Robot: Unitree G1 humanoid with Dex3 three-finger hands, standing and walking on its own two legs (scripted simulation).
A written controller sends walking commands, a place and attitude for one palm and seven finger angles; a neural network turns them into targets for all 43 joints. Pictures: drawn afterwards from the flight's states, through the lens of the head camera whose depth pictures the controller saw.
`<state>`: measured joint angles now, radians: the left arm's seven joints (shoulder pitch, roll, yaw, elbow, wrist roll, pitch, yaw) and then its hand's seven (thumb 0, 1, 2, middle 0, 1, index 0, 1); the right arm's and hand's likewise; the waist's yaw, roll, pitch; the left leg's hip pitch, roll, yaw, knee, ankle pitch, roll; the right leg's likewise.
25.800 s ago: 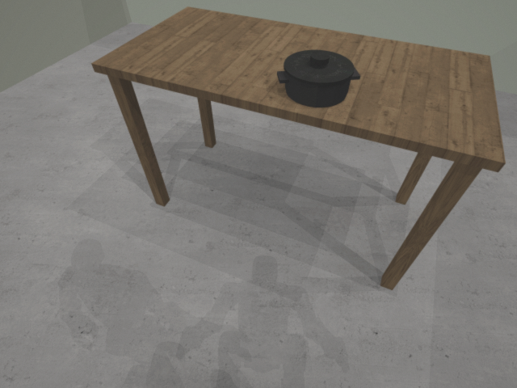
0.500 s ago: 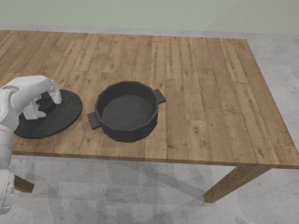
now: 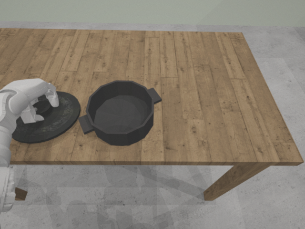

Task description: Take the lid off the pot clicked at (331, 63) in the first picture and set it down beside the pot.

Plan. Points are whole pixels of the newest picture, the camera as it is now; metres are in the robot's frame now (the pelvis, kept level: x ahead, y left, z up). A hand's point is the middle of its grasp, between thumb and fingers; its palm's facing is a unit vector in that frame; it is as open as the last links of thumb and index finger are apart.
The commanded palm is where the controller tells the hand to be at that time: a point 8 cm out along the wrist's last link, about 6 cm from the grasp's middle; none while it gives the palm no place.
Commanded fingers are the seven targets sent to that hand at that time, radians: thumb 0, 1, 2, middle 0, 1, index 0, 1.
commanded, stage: open the fingers wide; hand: left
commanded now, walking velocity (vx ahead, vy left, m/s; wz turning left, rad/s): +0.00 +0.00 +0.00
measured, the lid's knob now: (41, 108) +0.44 +0.31 +0.03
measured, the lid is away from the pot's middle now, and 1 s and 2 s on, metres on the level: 0.23 0.23 0.23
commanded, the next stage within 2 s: raise the empty hand in 1.12 s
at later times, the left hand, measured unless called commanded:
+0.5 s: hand (34, 109) +0.41 +0.31 +0.06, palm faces -0.43 -0.08 -0.90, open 8.2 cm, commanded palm +0.42 +0.32 +0.12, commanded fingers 0.00 0.16 0.86 -0.55 -0.87 -0.56 -0.88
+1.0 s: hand (30, 108) +0.41 +0.32 +0.07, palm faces -0.42 -0.07 -0.91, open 10.7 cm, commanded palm +0.42 +0.32 +0.12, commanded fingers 0.00 -0.06 0.74 -0.39 -0.79 -0.39 -0.79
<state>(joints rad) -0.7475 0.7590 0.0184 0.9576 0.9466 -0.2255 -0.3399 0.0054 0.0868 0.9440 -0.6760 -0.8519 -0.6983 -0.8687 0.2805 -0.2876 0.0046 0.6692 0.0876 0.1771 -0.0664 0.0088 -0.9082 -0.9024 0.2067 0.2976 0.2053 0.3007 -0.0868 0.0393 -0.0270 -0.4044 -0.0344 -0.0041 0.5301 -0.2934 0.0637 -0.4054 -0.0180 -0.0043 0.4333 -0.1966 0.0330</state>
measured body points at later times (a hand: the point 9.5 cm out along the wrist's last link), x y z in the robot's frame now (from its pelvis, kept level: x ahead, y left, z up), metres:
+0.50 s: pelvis +0.00 +0.00 +0.00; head +0.07 +0.01 +0.44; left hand +0.43 +0.31 +0.11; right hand +0.07 -0.27 -0.12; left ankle -0.03 +0.08 -0.74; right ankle +0.00 -0.15 -0.74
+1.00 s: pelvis -0.01 +0.01 -0.01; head +0.06 +0.01 +0.44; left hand +0.43 +0.32 +0.12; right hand +0.06 -0.27 -0.13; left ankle -0.03 +0.08 -0.74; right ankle +0.00 -0.15 -0.74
